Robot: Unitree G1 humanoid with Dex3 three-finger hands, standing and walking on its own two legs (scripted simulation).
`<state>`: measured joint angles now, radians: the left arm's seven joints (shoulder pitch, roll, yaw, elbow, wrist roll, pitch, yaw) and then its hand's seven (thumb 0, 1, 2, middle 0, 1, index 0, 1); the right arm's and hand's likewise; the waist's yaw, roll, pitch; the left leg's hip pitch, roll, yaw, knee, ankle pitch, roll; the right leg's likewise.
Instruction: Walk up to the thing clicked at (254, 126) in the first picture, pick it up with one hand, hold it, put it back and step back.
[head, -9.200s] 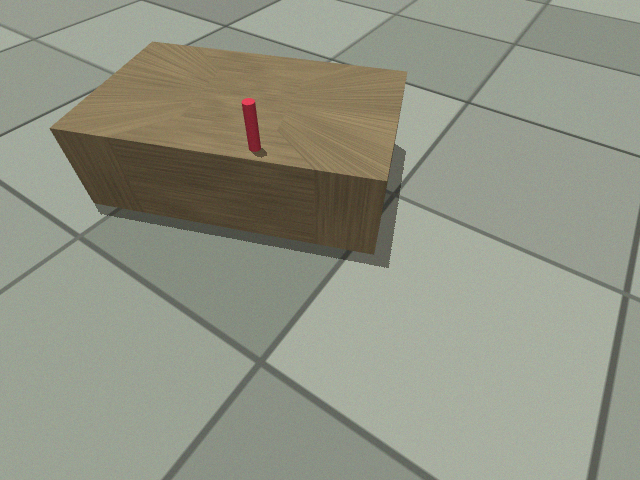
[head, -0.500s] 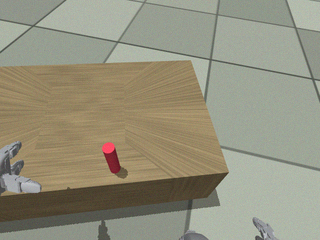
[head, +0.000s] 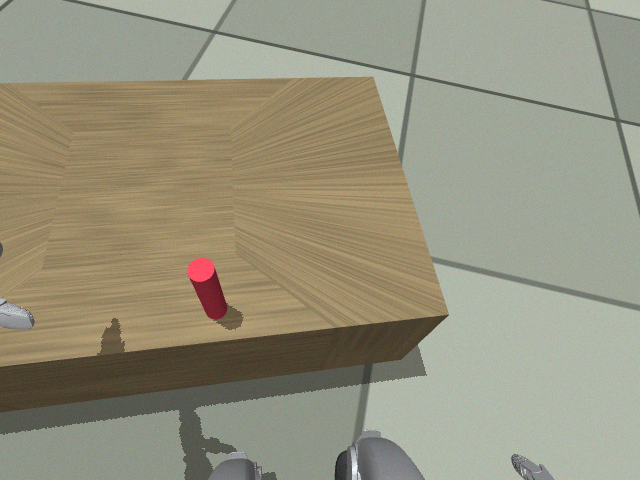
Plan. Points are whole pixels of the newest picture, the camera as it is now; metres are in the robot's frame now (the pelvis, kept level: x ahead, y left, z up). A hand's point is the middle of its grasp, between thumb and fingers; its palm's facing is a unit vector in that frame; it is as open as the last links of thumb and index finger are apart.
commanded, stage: go down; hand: left
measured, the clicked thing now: (209, 291) +0.45 +0.16 -0.24
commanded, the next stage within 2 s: none
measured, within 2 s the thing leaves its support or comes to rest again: neither
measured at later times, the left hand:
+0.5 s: hand (1, 257) +0.38 +0.35 +0.02, palm faces +0.12 -0.99 -0.10, open 17.3 cm
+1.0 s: hand out of the picture +0.40 +0.36 +0.02, palm faces +0.12 -0.99 -0.08, open 17.3 cm
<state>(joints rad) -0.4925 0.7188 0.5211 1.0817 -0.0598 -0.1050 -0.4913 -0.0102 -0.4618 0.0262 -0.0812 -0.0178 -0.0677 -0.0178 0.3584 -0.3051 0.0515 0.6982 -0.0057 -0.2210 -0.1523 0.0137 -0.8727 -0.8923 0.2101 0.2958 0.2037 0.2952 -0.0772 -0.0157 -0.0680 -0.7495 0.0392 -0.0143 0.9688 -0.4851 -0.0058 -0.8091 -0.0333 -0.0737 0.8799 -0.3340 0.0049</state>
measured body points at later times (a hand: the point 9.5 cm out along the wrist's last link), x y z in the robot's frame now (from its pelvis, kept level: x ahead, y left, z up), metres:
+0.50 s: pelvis +0.01 +0.00 -0.01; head +0.11 +0.03 +0.43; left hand +0.37 +0.40 +0.03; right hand +0.07 -0.28 -0.10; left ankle -0.01 +0.12 -0.68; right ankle +0.05 -0.13 -0.68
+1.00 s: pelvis +0.00 +0.01 -0.01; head +0.12 +0.04 +0.42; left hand +0.39 +0.41 +0.03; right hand +0.05 -0.27 -0.11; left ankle -0.01 +0.12 -0.68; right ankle +0.05 -0.13 -0.68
